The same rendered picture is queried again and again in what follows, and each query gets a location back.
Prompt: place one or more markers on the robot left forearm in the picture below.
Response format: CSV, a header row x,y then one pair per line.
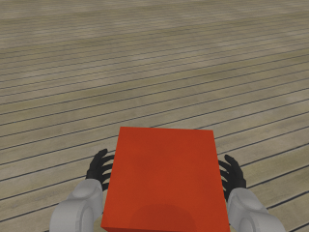
x,y
80,209

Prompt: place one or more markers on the robot right hand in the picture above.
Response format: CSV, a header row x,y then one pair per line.
x,y
234,176

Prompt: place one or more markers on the carton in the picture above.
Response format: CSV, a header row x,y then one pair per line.
x,y
165,180

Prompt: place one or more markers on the robot left hand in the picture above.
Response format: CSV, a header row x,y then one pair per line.
x,y
97,168

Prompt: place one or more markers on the robot right forearm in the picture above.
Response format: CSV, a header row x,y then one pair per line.
x,y
247,214

